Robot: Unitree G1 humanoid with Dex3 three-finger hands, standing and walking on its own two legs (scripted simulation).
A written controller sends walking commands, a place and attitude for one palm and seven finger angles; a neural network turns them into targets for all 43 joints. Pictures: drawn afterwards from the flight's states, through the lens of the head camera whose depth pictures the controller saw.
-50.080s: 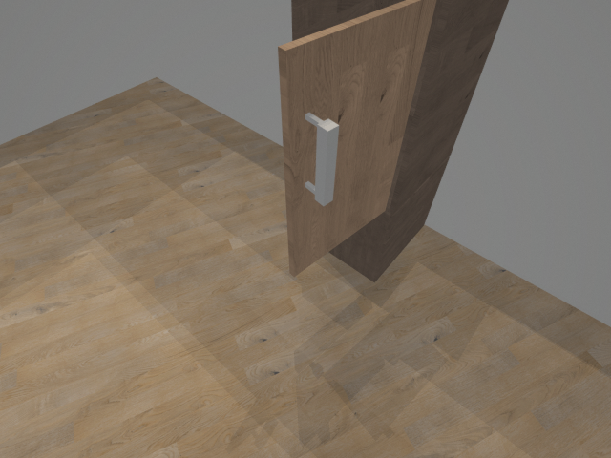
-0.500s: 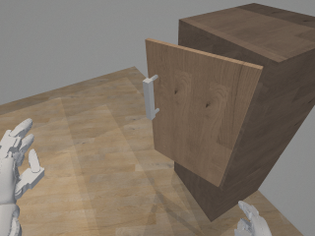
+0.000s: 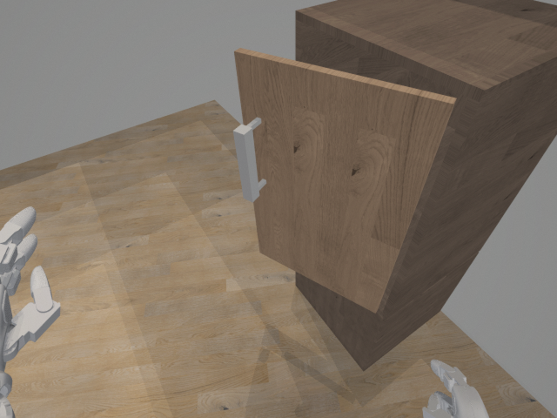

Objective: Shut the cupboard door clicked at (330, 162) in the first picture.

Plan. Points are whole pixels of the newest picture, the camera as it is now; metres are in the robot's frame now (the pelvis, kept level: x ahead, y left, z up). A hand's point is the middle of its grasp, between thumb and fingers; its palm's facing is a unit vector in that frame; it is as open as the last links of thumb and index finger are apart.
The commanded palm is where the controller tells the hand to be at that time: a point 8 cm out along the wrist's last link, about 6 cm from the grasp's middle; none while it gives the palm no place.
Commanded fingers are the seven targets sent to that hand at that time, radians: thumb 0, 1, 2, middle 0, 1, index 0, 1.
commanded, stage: step back with the hand held close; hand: left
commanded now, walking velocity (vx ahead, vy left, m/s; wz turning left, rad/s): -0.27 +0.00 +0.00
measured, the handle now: (253, 160) +0.59 +0.10 +0.04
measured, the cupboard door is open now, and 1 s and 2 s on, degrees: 24 24 24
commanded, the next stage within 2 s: stop stepping back and stand still in 1.62 s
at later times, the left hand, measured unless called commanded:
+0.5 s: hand out of the picture +0.13 +0.29 +0.15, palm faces +0.46 -0.77 -0.44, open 7.4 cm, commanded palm +0.06 +0.32 +0.18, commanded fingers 0.00 0.90 0.90 -0.20 -0.30 -0.20 -0.30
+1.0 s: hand out of the picture +0.06 +0.29 +0.17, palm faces +0.53 -0.73 -0.43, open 7.4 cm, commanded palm +0.00 +0.31 +0.18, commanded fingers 0.00 0.90 0.90 -0.20 -0.30 -0.20 -0.30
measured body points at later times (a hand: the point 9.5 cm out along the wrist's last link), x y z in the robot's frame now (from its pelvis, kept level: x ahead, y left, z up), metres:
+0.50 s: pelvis -0.07 +0.01 -0.02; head -0.08 +0.03 +0.43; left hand +0.10 +0.32 +0.18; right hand +0.09 -0.23 -0.09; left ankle -0.01 +0.06 -0.74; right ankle -0.02 -0.11 -0.74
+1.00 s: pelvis -0.13 +0.00 -0.03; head -0.13 +0.02 +0.42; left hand +0.02 +0.32 +0.19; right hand +0.05 -0.23 -0.10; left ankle -0.01 +0.06 -0.74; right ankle -0.14 -0.13 -0.74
